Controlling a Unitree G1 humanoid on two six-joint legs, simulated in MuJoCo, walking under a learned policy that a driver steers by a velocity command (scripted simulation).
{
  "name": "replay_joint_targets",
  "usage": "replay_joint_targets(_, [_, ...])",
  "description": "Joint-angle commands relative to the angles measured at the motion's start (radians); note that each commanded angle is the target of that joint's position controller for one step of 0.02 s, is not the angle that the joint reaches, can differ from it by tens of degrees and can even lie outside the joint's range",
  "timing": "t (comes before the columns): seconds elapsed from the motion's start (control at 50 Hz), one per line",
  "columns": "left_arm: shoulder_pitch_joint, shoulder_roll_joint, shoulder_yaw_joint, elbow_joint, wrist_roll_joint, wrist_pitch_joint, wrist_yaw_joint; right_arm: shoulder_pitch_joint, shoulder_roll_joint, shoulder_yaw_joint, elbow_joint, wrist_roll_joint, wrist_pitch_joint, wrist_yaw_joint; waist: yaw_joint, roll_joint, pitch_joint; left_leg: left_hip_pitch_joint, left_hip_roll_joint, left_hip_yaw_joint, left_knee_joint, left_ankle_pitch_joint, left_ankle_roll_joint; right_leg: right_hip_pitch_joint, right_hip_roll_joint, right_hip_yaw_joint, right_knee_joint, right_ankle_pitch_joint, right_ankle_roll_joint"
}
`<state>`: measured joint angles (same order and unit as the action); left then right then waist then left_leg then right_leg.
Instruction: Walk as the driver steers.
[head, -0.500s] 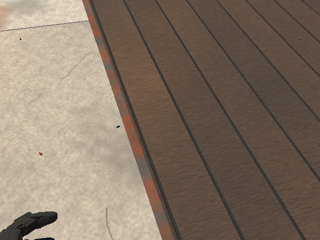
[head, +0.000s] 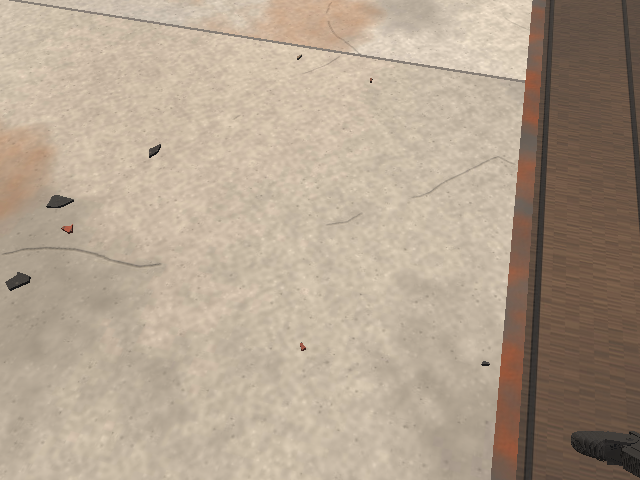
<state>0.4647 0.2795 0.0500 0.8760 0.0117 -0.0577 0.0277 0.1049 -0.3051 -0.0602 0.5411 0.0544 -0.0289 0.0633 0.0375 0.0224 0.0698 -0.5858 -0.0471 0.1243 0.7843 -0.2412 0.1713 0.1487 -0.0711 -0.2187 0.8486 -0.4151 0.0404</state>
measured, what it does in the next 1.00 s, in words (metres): walks ahead, turning left: right foot, then left foot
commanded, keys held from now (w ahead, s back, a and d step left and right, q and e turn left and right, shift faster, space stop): w+q+shift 0.26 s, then s+q+shift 0.40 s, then w+q+shift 0.34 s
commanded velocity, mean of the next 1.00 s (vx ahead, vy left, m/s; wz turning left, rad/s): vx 0.50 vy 0.00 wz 1.00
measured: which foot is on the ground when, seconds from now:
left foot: down 0.00-0.40, up 0.42-0.78, down 0.80-1.00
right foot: up 0.00-0.38, down 0.40-0.80, up 0.82-1.00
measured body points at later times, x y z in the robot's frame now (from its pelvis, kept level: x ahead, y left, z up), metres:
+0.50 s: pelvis +0.40 -0.02 +0.02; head +0.46 +0.02 +0.46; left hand +0.52 +0.30 -0.05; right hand +0.61 -0.26 -0.08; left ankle +0.21 +0.03 -0.56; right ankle +0.59 -0.08 -0.69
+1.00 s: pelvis +0.49 +0.06 +0.06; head +0.44 +0.10 +0.51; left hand +0.39 +0.40 -0.03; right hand +0.73 -0.09 -0.02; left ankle +0.40 +0.07 -0.69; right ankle +0.70 +0.02 -0.61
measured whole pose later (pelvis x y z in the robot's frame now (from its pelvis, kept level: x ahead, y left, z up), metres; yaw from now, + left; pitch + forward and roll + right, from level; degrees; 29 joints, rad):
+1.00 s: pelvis +0.49 +0.06 +0.06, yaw +58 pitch +0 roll -5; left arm 0.00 0.33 0.09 0.72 -0.01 -0.08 -0.02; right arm 0.48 -0.25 -0.04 0.70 0.01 -0.03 -0.02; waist -0.07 -0.04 0.02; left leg -0.17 -0.02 -0.16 0.47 -0.30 0.09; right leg -0.58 0.01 0.06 0.92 -0.16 0.04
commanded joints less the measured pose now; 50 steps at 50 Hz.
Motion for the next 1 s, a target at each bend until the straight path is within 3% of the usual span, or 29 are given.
replay_joint_targets(0.02, [-0.119,0.079,-0.018,-0.277,-0.035,-0.116,-0.022,0.395,-0.235,-0.083,0.023,-0.042,-0.017,-0.024,-0.142,0.254,-0.448,1.131,0.304,-0.96,-0.387,-0.316,0.34,-1.007,0.117,0.359,0.819,-0.117,-0.067])
replay_joint_targets(0.04, [-0.279,0.162,-0.002,-0.304,-0.057,-0.138,-0.02,0.415,-0.18,-0.076,0.035,-0.043,-0.038,-0.023,-0.185,0.058,-0.315,1.001,0.298,-0.999,-0.531,-0.395,0.261,-1.032,0.072,0.379,0.726,-0.011,-0.097])
replay_joint_targets(0.06, [-0.308,0.147,-0.002,-0.318,-0.063,-0.139,-0.018,0.359,-0.164,-0.066,0.05,-0.047,-0.057,-0.018,-0.109,-0.086,-0.157,0.805,0.288,-0.946,-0.569,-0.344,0.228,-1.014,0.046,0.374,0.616,0.046,-0.097])
replay_joint_targets(0.08, [-0.277,0.127,-0.005,-0.292,-0.042,-0.126,-0.015,0.283,-0.141,-0.056,0.043,-0.047,-0.07,-0.016,-0.045,-0.155,-0.09,0.637,0.248,-0.855,-0.56,-0.247,0.208,-0.933,0.006,0.386,0.539,0.079,-0.078])
replay_joint_targets(0.14, [-0.222,0.137,0.007,-0.27,-0.011,-0.076,-0.025,0.171,-0.096,-0.037,0.044,-0.041,-0.068,-0.04,0.042,-0.062,0.02,0.334,0.122,-0.625,-0.588,-0.101,0.182,-0.8,-0.041,0.366,0.347,0.116,-0.009])
replay_joint_targets(0.18, [-0.352,0.108,-0.004,-0.323,0.017,-0.069,-0.025,0.182,-0.088,-0.031,0.062,-0.027,-0.066,-0.063,0.004,-0.042,0.077,0.174,0.053,-0.497,-0.604,0.031,0.16,-0.731,-0.02,0.293,0.152,0.232,0.025])
replay_joint_targets(0.22, [-0.473,0.048,-0.02,-0.365,0.02,-0.072,-0.033,0.201,-0.101,-0.038,0.09,-0.025,-0.056,-0.082,-0.049,-0.014,0.083,0.07,-0.011,-0.42,-0.568,0.07,0.107,-0.608,0.03,0.245,-0.073,0.448,0.039])
replay_joint_targets(0.26, [-0.553,0.037,-0.016,-0.4,-0.003,-0.078,-0.039,0.257,-0.131,-0.051,0.118,-0.018,-0.053,-0.082,-0.107,0.01,0.05,0.049,0.001,-0.451,-0.566,-0.014,0.071,-0.479,0.078,0.235,-0.223,0.568,0.041])
replay_joint_targets(0.32, [-0.595,0.107,0.021,-0.427,-0.012,-0.088,-0.037,0.311,-0.128,-0.063,0.158,-0.008,-0.027,-0.094,-0.131,0.065,0.02,0.287,-0.005,-0.534,-0.381,0.166,-0.003,-0.494,0.129,0.278,-0.397,0.58,0.028])
replay_joint_targets(0.36, [-0.507,0.144,0.048,-0.415,-0.002,-0.097,-0.027,0.288,-0.122,-0.067,0.153,-0.006,-0.007,-0.105,-0.066,0.093,-0.081,0.384,-0.023,-0.55,-0.155,0.415,-0.08,-0.38,0.153,0.261,-0.443,0.592,-0.006])
replay_joint_targets(0.38, [-0.323,0.157,0.058,-0.381,0.007,-0.099,-0.023,0.237,-0.116,-0.064,0.126,-0.014,-0.002,-0.107,0.04,0.111,-0.21,0.347,-0.055,-0.518,0.067,0.451,-0.143,-0.165,0.098,0.272,-0.423,0.74,-0.04])
replay_joint_targets(0.4, [-0.145,0.196,0.053,-0.35,0.016,-0.089,-0.024,0.277,-0.002,-0.029,0.089,-0.054,0.007,-0.105,0.054,-0.033,-0.429,0.174,-0.097,-0.434,0.41,-0.182,-0.205,0.183,-0.174,0.465,-0.22,1.221,-0.118])
replay_joint_targets(0.42, [-0.107,0.2,0.039,-0.35,0.061,-0.072,-0.044,0.491,0.003,-0.01,0.073,-0.035,0.008,-0.089,-0.03,-0.424,-0.682,-0.018,-0.181,-0.425,0.79,-0.649,-0.256,0.43,-0.505,0.888,-0.227,1.583,-0.335])
replay_joint_targets(0.44, [-0.181,0.209,0.054,-0.354,0.033,-0.043,-0.047,0.506,-0.129,-0.03,0.084,-0.019,0.021,-0.073,-0.033,-0.388,-0.746,-0.066,-0.039,-0.417,0.936,-0.491,-0.292,0.398,-0.525,0.94,-0.264,1.253,-0.394])
replay_joint_targets(0.46, [-0.273,0.148,0.045,-0.379,0.026,-0.019,-0.028,0.352,-0.18,-0.045,0.06,-0.006,0.036,-0.068,-0.011,-0.301,-0.621,-0.115,0.026,-0.338,0.902,-0.393,-0.303,0.277,-0.43,0.775,-0.318,1.009,-0.363])
replay_joint_targets(0.48, [-0.329,0.087,0.024,-0.375,0.019,0.003,-0.013,0.248,-0.195,-0.052,0.047,-0.009,0.057,-0.076,-0.006,-0.147,-0.458,-0.132,0.06,-0.271,0.829,-0.324,-0.31,0.103,-0.344,0.608,-0.349,0.975,-0.318])
replay_joint_targets(0.54, [-0.428,0.098,0.025,-0.331,0.014,0.024,0.01,0.208,-0.103,-0.037,0.02,-0.011,0.093,-0.1,-0.064,-0.13,-0.183,-0.018,0.107,-0.21,0.561,-0.304,-0.298,-0.286,-0.233,0.344,-0.459,1.022,-0.252])
replay_joint_targets(0.6, [-0.467,0.14,0.047,-0.292,0.015,0.031,0.019,0.227,-0.073,-0.031,0.011,-0.03,0.087,-0.103,-0.086,-0.161,-0.25,0.075,0.136,-0.186,0.351,-0.116,-0.278,-0.285,-0.254,0.252,-0.486,1.066,-0.276])
replay_joint_targets(0.66, [-0.548,0.131,0.048,-0.278,-0.016,0.043,0.018,0.25,-0.087,-0.038,0.03,-0.031,0.096,-0.076,-0.114,-0.164,-0.237,0.236,0.138,-0.148,0.12,0.037,-0.226,-0.364,-0.232,0.138,-0.486,0.814,-0.242])
replay_joint_targets(0.7, [-0.533,0.187,0.066,-0.263,-0.012,0.047,0.002,0.17,-0.128,-0.058,0.003,-0.024,0.116,-0.059,-0.092,-0.158,-0.208,0.31,0.143,-0.103,0.081,0.048,-0.188,-0.444,-0.283,0.134,-0.562,0.33,-0.212])
replay_joint_targets(0.76, [-0.523,0.205,0.08,-0.228,-0.046,0.051,0.001,0.235,-0.165,-0.083,0.034,-0.027,0.111,-0.053,-0.145,-0.148,-0.152,0.434,0.114,-0.024,0.01,-0.109,-0.111,-0.543,-0.285,0.151,-0.586,-0.235,-0.152])
replay_joint_targets(0.78, [-0.524,0.171,0.071,-0.22,-0.041,0.058,0.001,0.337,-0.172,-0.095,0.095,-0.023,0.103,-0.056,-0.178,-0.084,-0.135,0.52,0.089,-0.018,-0.023,-0.18,-0.074,-0.6,-0.247,0.12,-0.478,-0.338,-0.125])
replay_joint_targets(0.8, [-0.553,0.114,0.056,-0.22,-0.03,0.069,-0.005,0.496,-0.185,-0.106,0.174,-0.014,0.089,-0.065,-0.233,0.076,-0.076,0.604,0.094,-0.116,-0.137,-0.301,-0.004,-0.725,-0.155,0.047,-0.181,-0.422,-0.082])
replay_joint_targets(0.82, [-0.559,0.001,0.024,-0.218,-0.03,0.068,-0.025,0.51,-0.21,-0.091,0.174,-0.011,0.059,-0.064,-0.196,0.319,0.079,0.545,0.216,-0.497,-0.337,-0.545,0.103,-0.978,-0.021,0.039,0.303,-0.357,-0.036])
replay_joint_targets(0.84, [-0.613,0.067,0.035,-0.307,-0.073,0.03,-0.033,0.366,-0.258,-0.076,0.08,-0.036,0.001,-0.049,-0.141,0.335,0.088,0.459,0.354,-1.028,-0.673,-0.862,0.237,-1.162,0.079,0.279,0.355,-0.231,-0.053])
replay_joint_targets(0.86, [-0.64,0.171,0.06,-0.312,-0.087,-0.01,-0.042,0.249,-0.235,-0.067,0.047,-0.047,-0.033,-0.047,-0.103,0.212,0.12,0.432,0.393,-1.019,-0.738,-0.837,0.209,-1.15,0.05,0.326,0.344,-0.102,-0.072])
replay_joint_targets(0.88, [-0.615,0.201,0.072,-0.298,-0.062,-0.033,-0.045,0.208,-0.225,-0.06,0.043,-0.041,-0.041,-0.054,-0.065,0.177,0.093,0.435,0.369,-0.941,-0.701,-0.711,0.165,-1.108,0.04,0.339,0.287,0.009,-0.076])
replay_joint_targets(0.92, [-0.566,0.18,0.075,-0.246,-0.013,-0.046,-0.045,0.184,-0.202,-0.05,0.038,-0.042,-0.028,-0.075,-0.034,0.099,0.038,0.408,0.28,-0.742,-0.622,-0.495,0.091,-0.955,0.029,0.328,0.155,0.175,-0.033])
replay_joint_targets(1.0, [-0.597,0.111,0.062,-0.24,-0.02,-0.04,-0.056,0.294,-0.157,-0.037,0.055,-0.038,-0.023,-0.108,-0.072,0.077,-0.027,0.431,0.199,-0.593,-0.593,-0.231,0.051,-0.814,0.091,0.298,-0.03,0.361,0.024])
